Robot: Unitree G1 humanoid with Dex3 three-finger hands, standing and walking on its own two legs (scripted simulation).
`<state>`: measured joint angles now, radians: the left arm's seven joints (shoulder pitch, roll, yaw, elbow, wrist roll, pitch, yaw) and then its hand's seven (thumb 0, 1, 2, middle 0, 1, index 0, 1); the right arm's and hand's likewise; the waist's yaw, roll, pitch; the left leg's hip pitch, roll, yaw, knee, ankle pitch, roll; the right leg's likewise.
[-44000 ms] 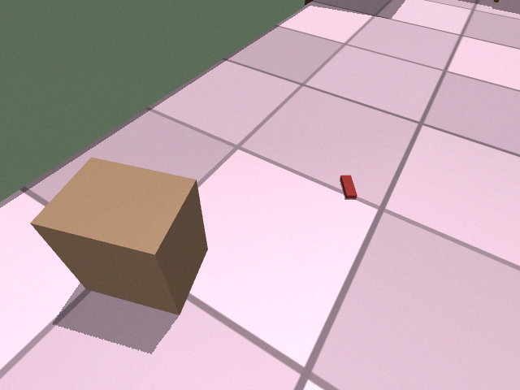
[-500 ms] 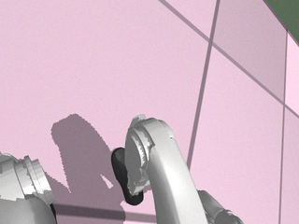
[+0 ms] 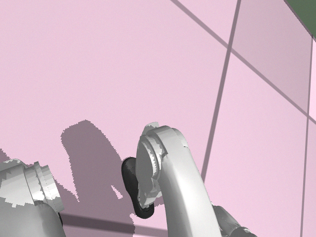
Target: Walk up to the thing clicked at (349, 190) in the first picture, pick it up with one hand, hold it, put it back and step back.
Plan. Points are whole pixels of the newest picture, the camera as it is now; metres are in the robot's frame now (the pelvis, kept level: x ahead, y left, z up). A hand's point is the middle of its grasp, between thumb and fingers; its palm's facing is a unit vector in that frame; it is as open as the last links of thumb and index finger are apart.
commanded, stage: settle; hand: left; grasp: from above
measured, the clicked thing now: out of the picture +0.45 +0.37 -0.28
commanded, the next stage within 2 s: lift in 0.54 s
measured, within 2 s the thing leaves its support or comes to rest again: neither
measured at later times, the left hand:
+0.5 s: hand out of the picture +0.44 +0.38 -0.15, palm faces -0.47 -0.08 -0.88, open 8.2 cm
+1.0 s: hand out of the picture +0.41 +0.37 -0.08, palm faces -0.50 -0.12 -0.86, open 8.2 cm
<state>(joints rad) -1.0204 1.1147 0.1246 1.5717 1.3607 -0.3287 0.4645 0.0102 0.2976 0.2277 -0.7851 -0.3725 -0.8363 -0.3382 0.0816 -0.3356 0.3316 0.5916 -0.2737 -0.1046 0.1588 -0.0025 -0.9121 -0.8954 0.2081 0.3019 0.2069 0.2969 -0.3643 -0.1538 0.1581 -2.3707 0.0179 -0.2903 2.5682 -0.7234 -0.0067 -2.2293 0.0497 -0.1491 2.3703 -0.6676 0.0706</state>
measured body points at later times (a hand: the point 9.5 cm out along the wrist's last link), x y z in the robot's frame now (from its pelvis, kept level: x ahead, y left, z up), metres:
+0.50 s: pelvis -0.01 +0.00 +0.02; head +0.23 +0.13 +0.37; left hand +0.46 +0.38 -0.10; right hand +0.10 -0.26 -0.05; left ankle +0.06 +0.13 -0.27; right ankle +0.12 -0.13 -0.27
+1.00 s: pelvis -0.01 -0.01 +0.05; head +0.21 +0.10 +0.43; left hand +0.43 +0.37 -0.03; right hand +0.08 -0.27 -0.04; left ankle +0.06 +0.13 -0.27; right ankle +0.12 -0.13 -0.27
